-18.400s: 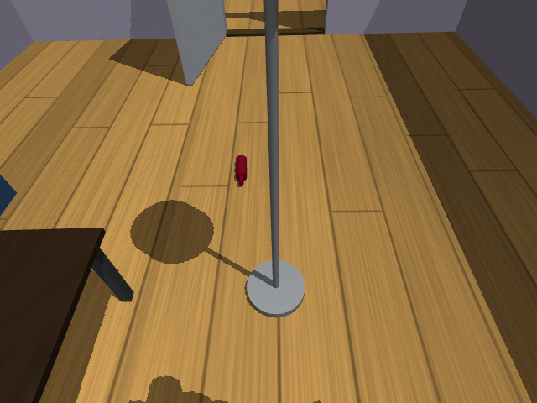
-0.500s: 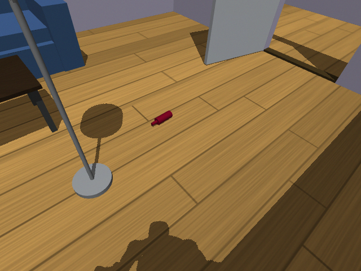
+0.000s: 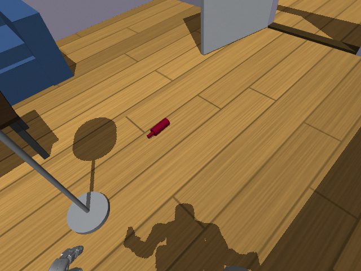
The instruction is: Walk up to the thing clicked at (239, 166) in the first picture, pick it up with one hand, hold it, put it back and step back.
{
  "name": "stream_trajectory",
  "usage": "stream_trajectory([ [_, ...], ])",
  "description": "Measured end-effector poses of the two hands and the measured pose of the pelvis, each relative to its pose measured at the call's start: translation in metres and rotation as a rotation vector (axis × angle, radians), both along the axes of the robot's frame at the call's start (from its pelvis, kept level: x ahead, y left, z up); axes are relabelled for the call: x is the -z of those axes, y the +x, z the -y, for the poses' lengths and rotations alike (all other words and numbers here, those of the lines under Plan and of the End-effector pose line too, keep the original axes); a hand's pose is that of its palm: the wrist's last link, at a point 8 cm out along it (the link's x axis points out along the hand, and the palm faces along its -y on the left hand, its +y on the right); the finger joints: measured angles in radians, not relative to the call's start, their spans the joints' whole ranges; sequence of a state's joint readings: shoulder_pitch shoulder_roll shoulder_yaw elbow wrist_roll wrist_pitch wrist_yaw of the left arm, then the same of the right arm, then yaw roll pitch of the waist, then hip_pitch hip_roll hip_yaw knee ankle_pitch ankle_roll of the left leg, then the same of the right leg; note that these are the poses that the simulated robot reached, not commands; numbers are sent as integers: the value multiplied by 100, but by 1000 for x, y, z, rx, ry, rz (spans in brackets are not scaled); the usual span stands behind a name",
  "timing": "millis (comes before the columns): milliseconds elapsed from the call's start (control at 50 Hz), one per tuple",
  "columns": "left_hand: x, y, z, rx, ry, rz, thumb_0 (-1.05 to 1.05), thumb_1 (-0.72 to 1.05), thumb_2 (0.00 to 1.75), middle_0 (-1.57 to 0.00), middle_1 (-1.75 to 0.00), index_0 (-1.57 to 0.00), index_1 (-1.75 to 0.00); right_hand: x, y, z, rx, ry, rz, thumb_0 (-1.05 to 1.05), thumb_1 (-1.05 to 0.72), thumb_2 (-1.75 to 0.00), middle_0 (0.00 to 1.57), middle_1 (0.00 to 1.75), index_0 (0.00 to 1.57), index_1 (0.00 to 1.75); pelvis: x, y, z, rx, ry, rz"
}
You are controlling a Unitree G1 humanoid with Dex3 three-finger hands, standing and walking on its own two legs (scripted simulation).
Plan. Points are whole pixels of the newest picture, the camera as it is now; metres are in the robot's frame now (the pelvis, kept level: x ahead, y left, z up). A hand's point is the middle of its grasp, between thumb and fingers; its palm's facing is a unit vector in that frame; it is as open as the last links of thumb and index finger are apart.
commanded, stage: walk up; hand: left
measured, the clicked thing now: (157, 128) +1.14 +0.24 -0.73
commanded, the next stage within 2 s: none
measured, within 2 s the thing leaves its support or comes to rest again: neither
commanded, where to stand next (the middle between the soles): +0.76 +0.02 m, yaw +2 degrees
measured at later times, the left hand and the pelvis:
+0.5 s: hand (91, 227) +0.26 +0.29 -0.16, palm faces -0.03 -0.94 -0.34, open 7.4 cm; pelvis +0.24 +0.02 +0.00, yaw +1 degrees
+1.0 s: hand (118, 158) +0.46 +0.23 -0.10, palm faces +0.04 -0.90 -0.44, open 7.4 cm; pelvis +0.43 -0.05 +0.01, yaw +2 degrees
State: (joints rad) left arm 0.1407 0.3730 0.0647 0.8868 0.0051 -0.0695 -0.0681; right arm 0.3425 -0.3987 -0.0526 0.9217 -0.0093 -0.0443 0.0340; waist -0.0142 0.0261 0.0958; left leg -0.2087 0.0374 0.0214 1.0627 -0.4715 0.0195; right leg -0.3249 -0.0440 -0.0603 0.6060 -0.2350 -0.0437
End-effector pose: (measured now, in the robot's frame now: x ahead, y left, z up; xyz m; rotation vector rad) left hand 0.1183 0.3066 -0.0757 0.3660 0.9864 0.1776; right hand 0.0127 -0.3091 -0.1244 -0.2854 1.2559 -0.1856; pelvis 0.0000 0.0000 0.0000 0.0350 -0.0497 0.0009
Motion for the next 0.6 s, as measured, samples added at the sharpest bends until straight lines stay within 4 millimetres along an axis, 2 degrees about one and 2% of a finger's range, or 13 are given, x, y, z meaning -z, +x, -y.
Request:
stream_trajectory([
  [80,-10,20,10,-22,-2,-7,1,90,90,-20,-30,-20,-30,-15,66,8,-25,2,89,1,-91,-90,21,30,21,30,-11,36,6,11,1,4],
  [200,-3,39,4,-43,1,-84,1,90,90,-20,-30,-20,-30,-29,146,17,-54,-23,147,1,-91,-90,21,30,21,30,-13,90,6,3,-37,-5],
  [300,16,62,-14,-82,-9,-134,1,90,90,-20,-30,-20,-30,-32,209,9,-111,-48,116,1,-91,-90,20,30,20,30,-5,140,-1,-18,-65,-15],
  [380,42,86,-32,-114,-18,-189,1,90,90,-20,-30,-20,-30,-29,267,-6,-138,-75,134,1,-91,-90,20,30,21,30,10,187,-12,-28,-49,-18],
  [420,49,101,-36,-125,-23,-222,1,90,90,-20,-30,-20,-30,-31,292,-15,-152,-85,167,1,-91,-90,20,30,21,30,12,206,-19,-18,-30,-17],
  [500,44,141,-32,-85,-37,-250,1,91,90,-20,-30,-20,-30,-43,322,-25,-106,-73,227,1,-91,-90,21,30,21,30,2,238,-23,-11,-44,-5],
  [600,30,198,-29,-61,-44,-188,1,91,90,-20,-30,-20,-30,-49,340,-23,-86,-64,201,1,-90,-90,21,30,21,30,-8,277,-17,-11,-31,6],
])
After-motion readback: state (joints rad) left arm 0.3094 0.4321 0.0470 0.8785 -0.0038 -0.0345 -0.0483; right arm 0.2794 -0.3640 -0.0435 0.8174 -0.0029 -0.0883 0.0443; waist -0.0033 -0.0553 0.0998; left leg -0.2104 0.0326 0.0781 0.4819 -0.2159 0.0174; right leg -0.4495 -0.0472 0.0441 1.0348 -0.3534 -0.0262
